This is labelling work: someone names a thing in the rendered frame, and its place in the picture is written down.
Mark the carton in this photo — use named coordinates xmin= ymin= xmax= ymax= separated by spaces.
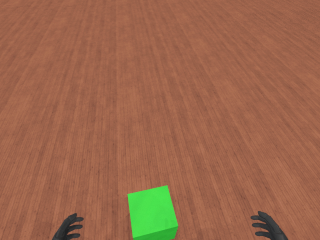
xmin=127 ymin=185 xmax=178 ymax=240

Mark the robot right hand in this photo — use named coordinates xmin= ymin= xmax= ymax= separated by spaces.
xmin=250 ymin=211 xmax=288 ymax=240

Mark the robot left hand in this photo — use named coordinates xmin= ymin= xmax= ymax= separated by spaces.
xmin=52 ymin=213 xmax=84 ymax=240

